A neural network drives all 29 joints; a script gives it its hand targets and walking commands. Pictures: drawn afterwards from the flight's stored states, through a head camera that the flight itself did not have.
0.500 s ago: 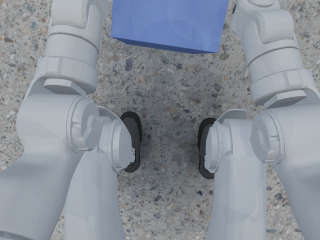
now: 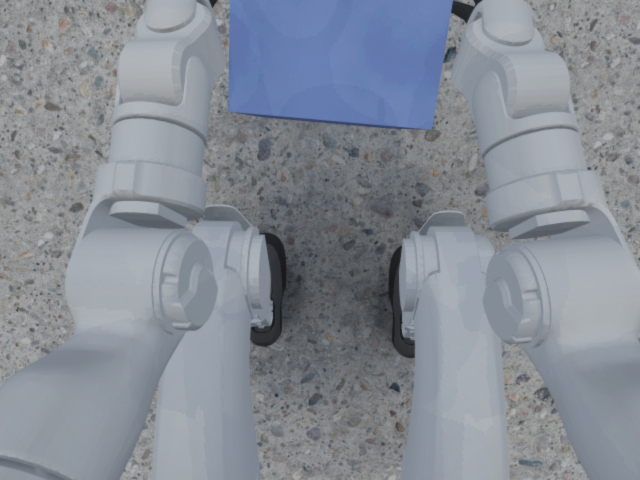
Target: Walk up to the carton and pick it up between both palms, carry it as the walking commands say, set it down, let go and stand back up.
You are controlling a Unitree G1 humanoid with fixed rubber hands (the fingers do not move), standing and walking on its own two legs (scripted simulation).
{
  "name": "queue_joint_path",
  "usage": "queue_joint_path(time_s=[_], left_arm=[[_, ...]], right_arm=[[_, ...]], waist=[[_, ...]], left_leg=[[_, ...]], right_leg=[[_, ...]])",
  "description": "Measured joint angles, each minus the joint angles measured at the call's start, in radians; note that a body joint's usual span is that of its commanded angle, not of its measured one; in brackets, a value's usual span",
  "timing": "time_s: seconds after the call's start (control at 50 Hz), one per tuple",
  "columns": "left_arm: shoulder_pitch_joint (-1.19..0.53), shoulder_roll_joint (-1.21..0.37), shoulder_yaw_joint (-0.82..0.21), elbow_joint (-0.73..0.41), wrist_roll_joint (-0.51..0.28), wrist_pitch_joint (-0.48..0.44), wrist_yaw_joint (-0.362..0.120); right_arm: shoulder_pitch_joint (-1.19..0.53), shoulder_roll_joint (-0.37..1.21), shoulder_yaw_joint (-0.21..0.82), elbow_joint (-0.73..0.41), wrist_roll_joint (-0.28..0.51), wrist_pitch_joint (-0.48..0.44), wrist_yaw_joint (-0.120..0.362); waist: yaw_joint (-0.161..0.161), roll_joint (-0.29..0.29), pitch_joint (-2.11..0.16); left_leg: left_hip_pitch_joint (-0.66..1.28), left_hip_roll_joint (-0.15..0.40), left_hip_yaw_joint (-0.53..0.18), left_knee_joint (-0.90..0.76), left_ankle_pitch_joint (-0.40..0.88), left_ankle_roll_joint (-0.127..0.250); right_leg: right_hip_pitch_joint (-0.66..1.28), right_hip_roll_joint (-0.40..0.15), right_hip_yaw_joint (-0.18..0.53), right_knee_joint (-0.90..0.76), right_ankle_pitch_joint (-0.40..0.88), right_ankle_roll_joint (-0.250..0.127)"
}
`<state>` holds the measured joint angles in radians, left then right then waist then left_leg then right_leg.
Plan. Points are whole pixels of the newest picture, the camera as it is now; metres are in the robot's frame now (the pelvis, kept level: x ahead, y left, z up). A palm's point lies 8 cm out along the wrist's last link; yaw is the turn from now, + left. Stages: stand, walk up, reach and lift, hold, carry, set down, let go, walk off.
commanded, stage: reach and lift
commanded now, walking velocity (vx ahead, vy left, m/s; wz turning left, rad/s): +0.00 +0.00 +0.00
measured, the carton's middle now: (335, 40) +0.54 +0.01 -0.18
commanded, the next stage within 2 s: none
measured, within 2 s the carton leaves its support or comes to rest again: neither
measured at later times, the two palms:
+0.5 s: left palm out of the picture +0.53 +0.13 -0.02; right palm out of the picture +0.52 -0.13 -0.03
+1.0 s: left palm out of the picture +0.52 +0.13 +0.05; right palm out of the picture +0.50 -0.14 +0.03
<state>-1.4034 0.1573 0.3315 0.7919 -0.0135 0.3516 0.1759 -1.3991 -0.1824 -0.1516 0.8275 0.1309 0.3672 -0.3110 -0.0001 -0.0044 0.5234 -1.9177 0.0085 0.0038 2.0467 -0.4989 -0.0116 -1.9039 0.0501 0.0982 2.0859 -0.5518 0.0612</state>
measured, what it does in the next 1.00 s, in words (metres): rises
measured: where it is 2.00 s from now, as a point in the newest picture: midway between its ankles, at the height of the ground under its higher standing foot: (336, 314)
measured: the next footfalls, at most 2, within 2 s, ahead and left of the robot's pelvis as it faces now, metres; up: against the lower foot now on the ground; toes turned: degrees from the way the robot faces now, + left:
none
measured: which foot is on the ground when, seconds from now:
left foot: down 0.00-1.00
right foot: down 0.00-1.00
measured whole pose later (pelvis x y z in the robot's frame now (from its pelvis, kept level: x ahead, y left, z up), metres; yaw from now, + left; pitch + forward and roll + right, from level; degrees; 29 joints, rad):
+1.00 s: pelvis -0.01 +0.00 +0.10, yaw -1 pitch +14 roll +1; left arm -1.24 0.06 0.37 0.60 0.06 0.45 0.18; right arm -1.22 -0.09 -0.24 0.63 0.03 0.46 -0.29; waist 0.00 -0.01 0.52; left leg -1.52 0.00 0.00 1.74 -0.47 -0.01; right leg -1.51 0.06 0.11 1.77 -0.50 0.07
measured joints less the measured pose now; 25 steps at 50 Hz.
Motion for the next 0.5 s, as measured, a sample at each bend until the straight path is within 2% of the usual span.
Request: queue_joint_path(time_s=[0.18, 0.5], left_arm=[[0.042, -0.025, 0.005, -0.065, 0.012, 0.026, -0.002], [0.096, -0.059, 0.023, -0.133, 0.044, 0.068, 0.000]], right_arm=[[0.060, 0.021, -0.023, -0.085, -0.023, 0.031, 0.001], [0.111, 0.056, -0.059, -0.144, -0.057, 0.067, 0.009]], waist=[[0.000, -0.004, 0.001], [0.000, -0.006, -0.001]], left_leg=[[0.062, -0.008, 0.000, -0.040, 0.000, 0.000], [0.194, -0.010, -0.001, -0.134, 0.004, 0.000]], right_leg=[[0.063, 0.001, 0.004, -0.043, 0.001, 0.003], [0.193, 0.011, 0.008, -0.145, 0.016, 0.004]])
